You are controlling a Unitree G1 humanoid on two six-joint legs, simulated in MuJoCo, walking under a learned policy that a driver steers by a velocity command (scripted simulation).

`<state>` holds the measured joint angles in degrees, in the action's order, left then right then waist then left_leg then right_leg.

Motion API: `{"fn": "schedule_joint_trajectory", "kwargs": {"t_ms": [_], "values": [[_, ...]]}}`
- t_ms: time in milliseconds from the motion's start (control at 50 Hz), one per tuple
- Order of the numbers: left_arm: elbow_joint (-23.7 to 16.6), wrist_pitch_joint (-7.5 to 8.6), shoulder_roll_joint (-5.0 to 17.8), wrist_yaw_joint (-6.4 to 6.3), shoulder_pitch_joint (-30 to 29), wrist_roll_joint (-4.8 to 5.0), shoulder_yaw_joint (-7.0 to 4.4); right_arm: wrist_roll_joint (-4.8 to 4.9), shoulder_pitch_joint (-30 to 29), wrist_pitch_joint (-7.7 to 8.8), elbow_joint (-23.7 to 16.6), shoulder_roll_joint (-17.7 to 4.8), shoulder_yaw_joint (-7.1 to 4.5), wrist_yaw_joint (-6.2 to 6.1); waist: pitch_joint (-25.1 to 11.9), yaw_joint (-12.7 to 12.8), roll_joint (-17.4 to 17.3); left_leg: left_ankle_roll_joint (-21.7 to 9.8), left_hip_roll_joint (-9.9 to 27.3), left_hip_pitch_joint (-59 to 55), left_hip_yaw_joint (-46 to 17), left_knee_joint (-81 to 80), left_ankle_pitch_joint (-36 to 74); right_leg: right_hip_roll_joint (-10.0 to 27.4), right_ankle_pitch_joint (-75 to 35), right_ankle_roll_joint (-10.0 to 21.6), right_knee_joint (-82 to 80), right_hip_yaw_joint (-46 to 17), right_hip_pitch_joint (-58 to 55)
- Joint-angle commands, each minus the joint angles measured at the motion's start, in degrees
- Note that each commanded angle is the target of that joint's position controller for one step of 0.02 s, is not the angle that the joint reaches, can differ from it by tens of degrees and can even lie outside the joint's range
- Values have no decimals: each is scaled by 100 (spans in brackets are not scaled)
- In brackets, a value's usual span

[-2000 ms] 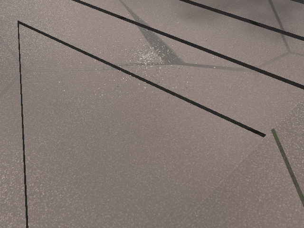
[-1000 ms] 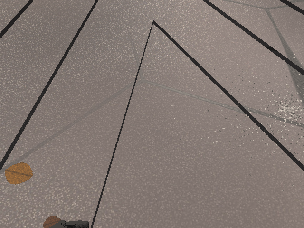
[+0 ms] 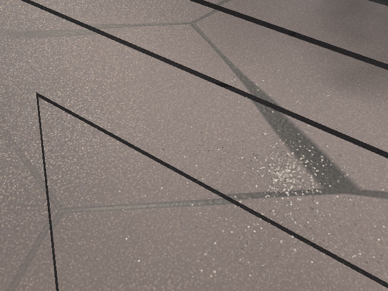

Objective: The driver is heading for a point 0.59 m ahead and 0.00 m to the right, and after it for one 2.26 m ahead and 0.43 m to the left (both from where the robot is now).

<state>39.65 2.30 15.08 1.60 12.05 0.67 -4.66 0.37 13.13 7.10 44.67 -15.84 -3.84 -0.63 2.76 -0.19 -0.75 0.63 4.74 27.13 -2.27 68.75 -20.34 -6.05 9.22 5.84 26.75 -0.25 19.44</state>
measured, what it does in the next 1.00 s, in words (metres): walks ahead: left foot, then right foot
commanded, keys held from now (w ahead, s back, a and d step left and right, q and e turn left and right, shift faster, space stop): w+e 0.30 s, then w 0.34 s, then w+q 0.36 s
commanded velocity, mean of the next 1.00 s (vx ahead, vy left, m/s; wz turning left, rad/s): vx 0.50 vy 0.00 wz -0.21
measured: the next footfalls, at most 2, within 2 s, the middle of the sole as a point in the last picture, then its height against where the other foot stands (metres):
left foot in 0.32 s outside the picture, level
right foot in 0.82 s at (257, 263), level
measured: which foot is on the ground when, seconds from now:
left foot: up 0.00-0.30, down 0.32-0.82, up 0.84-1.00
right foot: down 0.00-0.32, up 0.34-0.80, down 0.82-1.00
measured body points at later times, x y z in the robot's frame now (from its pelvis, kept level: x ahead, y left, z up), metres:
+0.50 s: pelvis +0.28 +0.05 +0.01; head +0.30 +0.05 +0.46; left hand +0.47 +0.28 -0.11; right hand +0.32 -0.24 -0.10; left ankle +0.34 +0.14 -0.73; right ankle +0.22 -0.09 -0.65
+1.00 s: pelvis +0.51 -0.07 +0.01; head +0.53 -0.09 +0.46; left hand +0.66 +0.18 -0.09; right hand +0.56 -0.36 -0.12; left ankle +0.53 +0.08 -0.65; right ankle +0.50 -0.17 -0.73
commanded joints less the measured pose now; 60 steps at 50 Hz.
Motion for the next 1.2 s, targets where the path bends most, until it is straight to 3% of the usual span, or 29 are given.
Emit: {"fn": "schedule_joint_trajectory", "kwargs": {"t_ms": [20, 60, 120, 200, 260, 300, 320, 340, 360, 380, 400, 420, 440, 480, 580, 640, 720, 760, 800, 820, 840, 860, 880, 900, 940, 980, 1020, 1120, 1200], "values": [[-423, 149, 658, -78, -102, -21, -168, -97, 32, 7, -488, -664, -203, -19, -608, -127, 208, 142, 267, 1012, -207, -531, 394, 1548, -1305, 1242, -1391, -1995, -1037], [-346, 158, 799, -146, 2, 6, -204, -140, -307, -60, -618, -493, -140, -24, -428, -105, 208, 293, 173, 963, -83, -1231, 845, 1391, -1572, 1187, -1450, -1645, -553], [-221, 108, 894, -219, 267, 67, -243, -139, -1090, -54, -792, -231, -13, 42, -282, 189, 378, 319, -168, 429, 27, -2838, 2206, 984, -1088, 843, -1332, -1252, -119], [-49, 66, 932, -235, 706, 134, -266, 15, -1624, -22, -980, -425, -47, 148, -284, 406, 549, 263, -413, 8, -166, -3744, 2610, 1169, -231, 680, -1061, -1764, -406], [-41, 36, 901, -271, 740, 120, -277, 39, -1476, 48, -1014, -676, -155, 183, -343, 235, 717, 47, -409, -236, -311, -4029, 1901, 1384, -114, 540, -483, -2310, -938], [-125, 27, 675, -259, 648, 75, -208, -6, -661, 96, -837, -829, -273, 139, -705, -207, 721, -222, -359, -1463, -199, -4300, 1665, 1047, -493, 283, 368, -2216, -795], [-215, 47, 311, -225, 671, -13, -70, -116, 170, 114, -760, -1106, -347, 99, -1442, -547, 174, -563, 495, -2827, -946, -4205, 1472, 705, 67, 73, 1879, -1730, -227], [-298, 92, 23, -235, 1551, 174, 22, -203, 759, 62, -513, -1535, -451, 132, -2194, -230, -1753, -1526, 1730, -4644, -3607, -4784, 62, -63, 2258, -326, 3764, -1008, 1704], [-114, 98, 528, -260, 1628, 227, -35, -69, 798, 41, -500, -1075, -358, 186, -1966, -329, -1447, -1567, 1850, -4601, -4468, -5153, -1337, 301, 2342, -400, 4618, -1183, 2467], [-149, 76, 846, -260, 1036, 174, -110, -34, 529, 7, -553, -724, -256, 173, -1215, -469, -850, -1348, 1604, -3963, -3663, -5247, -1228, 465, 1800, -436, 4871, -1141, 2678], [-237, 62, 840, -274, 619, 82, -108, -75, 207, -44, -592, -618, -195, 166, -804, -383, -396, -1219, 1362, -3282, -2926, -5274, -507, 650, 1403, -461, 4786, -917, 2533], [-337, 85, 772, -261, 320, -6, -108, -99, 15, -78, -550, -508, -152, 167, -461, -297, -289, -1225, 1141, -2700, -2401, -5378, 198, 790, 1145, -461, 4468, -859, 2433], [-369, 96, 674, -230, 288, 2, -108, -136, -58, -74, -518, -435, -108, 157, -361, -148, -406, -1182, 964, -2328, -2013, -5498, 676, 946, 982, -443, 4202, -819, 2157], [-325, 86, 473, -193, 384, 29, -67, -83, -32, -46, -413, -388, -90, 159, -384, -30, -547, -1225, 786, -2081, -1573, -5697, 1164, 1040, 897, -462, 3758, -613, 1879], [-486, 129, 217, -147, -368, -31, 85, 19, 164, -73, -177, -789, -177, 113, -247, -174, -369, -1322, 745, -1980, -839, -6033, 1885, 1175, -151, -576, 2063, -313, 1819], [-560, 174, 212, -83, -881, 8, 123, 74, 383, -127, -40, -919, -187, 105, -167, -357, -366, -1217, 645, -1930, -453, -6017, 2009, 1039, -806, -611, 1148, -139, 1401], [-742, 246, 334, -2, -1414, 52, 103, 152, 791, -238, 162, -1005, -187, 110, -14, -463, -394, -1176, 830, -2151, -719, -5723, 1973, 845, -659, -552, 503, -113, 1057], [-696, 299, 497, 18, -1178, 48, 37, 173, 739, -305, 195, -1108, -209, 83, -114, -207, -459, -1066, 912, -2224, -870, -5378, 2164, 744, -436, -429, 148, -91, 503], [-358, 322, 870, -59, 6, -33, -166, 148, 671, -320, 184, -922, -127, 67, -820, 425, -306, -753, 431, -1712, -504, -3959, 3019, 754, -466, -159, -147, -74, -1464], [-225, 305, 1340, -143, 1100, -160, -292, -14, 570, -289, -23, -486, 40, 69, -1758, 870, 421, -447, -17, -527, -162, -2063, 1548, 2017, -604, 245, 32, -1333, -3188], [-127, 237, 1641, -128, 1271, -191, -328, 84, 1219, -189, -124, -71, 164, 58, -2272, 543, 1821, -190, -637, 1287, -36, -447, -1339, 3167, 263, 1027, -527, -3518, -4282], [-112, 232, 1099, -120, 1211, -125, -215, 212, 945, -169, -26, -711, 3, 48, -1830, 724, 1144, -160, -364, 1838, -481, 253, -1230, 2988, 1168, 993, -824, -3622, -3825], [-110, 244, 825, -119, 882, -69, -112, 240, 578, -178, -131, -878, -63, 54, -1155, 640, 976, -191, -161, 2046, -427, 366, -722, 2783, 1173, 784, -956, -2827, -3224], [-115, 258, 626, -101, 486, -71, -34, 189, 391, -220, -142, -803, -67, 39, -814, 454, 729, -157, 36, 1859, -338, 230, -263, 2506, 869, 638, -1152, -2247, -2572], [-59, 317, 416, -77, 22, -128, 22, 122, 381, -345, -147, -627, -85, 49, -338, 125, 802, -81, 247, 1392, -378, -98, 294, 2181, 224, 492, -1587, -1413, -1606], [43, 397, 441, -83, -67, -151, -13, 134, 420, -458, -165, -400, -54, 72, -230, -19, 682, 10, 261, 1263, -360, -127, 589, 2155, -495, 510, -1805, -879, -1271], [164, 435, 548, -125, -14, -175, -59, 113, 247, -517, -270, -353, -56, 75, -141, -47, 497, 91, 254, 1449, -424, -399, 969, 2162, -1054, 534, -1878, -423, -1245], [363, 357, 768, -235, 229, -152, -104, 74, -497, -551, -562, -222, 26, 211, 62, 183, 401, 68, 178, 1399, -83, -1752, 2148, 2060, -1298, 377, -1902, 507, -1437], [569, 216, 991, -265, 662, -53, -166, 78, -1334, -571, -973, -146, 102, 360, 401, 462, 301, -160, 130, 1582, 261, -2637, 1906, 2296, -1319, 253, -1829, 775, -2069]]}}
Keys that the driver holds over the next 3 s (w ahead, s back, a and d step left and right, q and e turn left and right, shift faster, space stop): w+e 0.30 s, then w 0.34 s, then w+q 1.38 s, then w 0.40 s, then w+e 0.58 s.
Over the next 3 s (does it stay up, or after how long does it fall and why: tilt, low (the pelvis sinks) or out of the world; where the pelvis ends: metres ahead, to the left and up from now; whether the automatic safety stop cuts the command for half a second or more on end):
stays up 1.46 0.30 0.05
